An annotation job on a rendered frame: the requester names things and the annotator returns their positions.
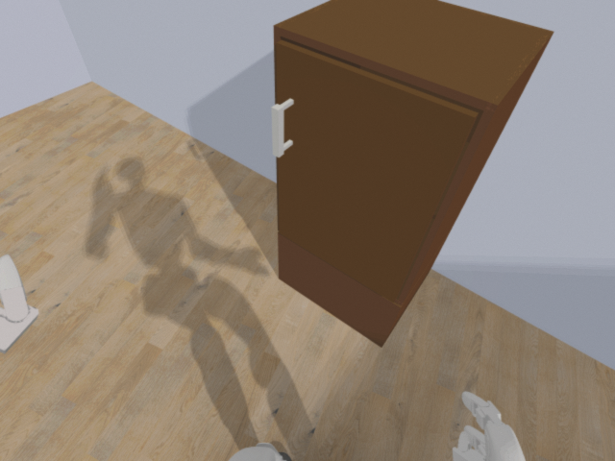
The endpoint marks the handle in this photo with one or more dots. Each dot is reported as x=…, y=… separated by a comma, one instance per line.
x=278, y=128

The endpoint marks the cupboard door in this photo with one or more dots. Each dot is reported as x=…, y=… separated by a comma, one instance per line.
x=369, y=163

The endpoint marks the left robot shin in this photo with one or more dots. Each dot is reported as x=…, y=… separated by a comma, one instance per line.
x=268, y=446

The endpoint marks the robot left hand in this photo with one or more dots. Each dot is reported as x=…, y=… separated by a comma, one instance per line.
x=17, y=316

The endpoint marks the robot right hand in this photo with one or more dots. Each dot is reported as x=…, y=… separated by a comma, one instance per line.
x=498, y=443

